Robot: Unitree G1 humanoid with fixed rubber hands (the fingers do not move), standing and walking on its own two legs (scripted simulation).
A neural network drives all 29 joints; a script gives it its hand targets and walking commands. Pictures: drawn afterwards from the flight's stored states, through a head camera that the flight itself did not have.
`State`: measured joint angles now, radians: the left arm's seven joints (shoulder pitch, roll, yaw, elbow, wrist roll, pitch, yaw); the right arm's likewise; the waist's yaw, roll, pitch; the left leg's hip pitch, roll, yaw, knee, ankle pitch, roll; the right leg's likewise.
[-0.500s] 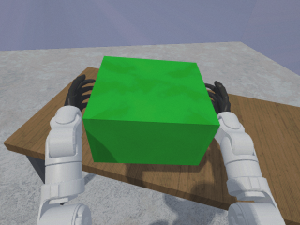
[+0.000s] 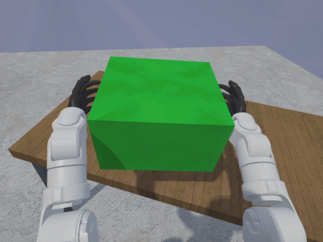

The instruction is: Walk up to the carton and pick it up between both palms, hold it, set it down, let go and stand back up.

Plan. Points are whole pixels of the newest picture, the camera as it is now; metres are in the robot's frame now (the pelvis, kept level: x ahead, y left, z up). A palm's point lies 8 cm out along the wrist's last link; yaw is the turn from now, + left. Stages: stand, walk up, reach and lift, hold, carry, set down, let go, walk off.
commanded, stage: hold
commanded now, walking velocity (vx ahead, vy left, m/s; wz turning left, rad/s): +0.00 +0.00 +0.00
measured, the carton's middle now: (159, 111) +0.41 +0.01 +0.15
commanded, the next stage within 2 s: none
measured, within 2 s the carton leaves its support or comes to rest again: neither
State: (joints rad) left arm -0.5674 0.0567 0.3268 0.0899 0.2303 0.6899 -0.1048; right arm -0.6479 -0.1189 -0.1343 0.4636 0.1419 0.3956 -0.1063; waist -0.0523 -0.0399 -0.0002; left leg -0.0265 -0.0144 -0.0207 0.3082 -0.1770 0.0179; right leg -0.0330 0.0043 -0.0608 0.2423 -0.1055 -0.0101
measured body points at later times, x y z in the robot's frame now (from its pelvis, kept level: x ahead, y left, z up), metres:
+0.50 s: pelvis +0.00 +0.00 +0.00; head -0.04 +0.02 +0.45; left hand +0.37 +0.19 +0.19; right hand +0.38 -0.18 +0.19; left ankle +0.00 +0.11 -0.75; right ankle +0.03 -0.11 -0.75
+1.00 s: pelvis +0.00 +0.00 +0.00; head -0.04 +0.02 +0.45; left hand +0.37 +0.19 +0.19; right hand +0.37 -0.19 +0.18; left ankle +0.00 +0.11 -0.75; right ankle +0.02 -0.11 -0.75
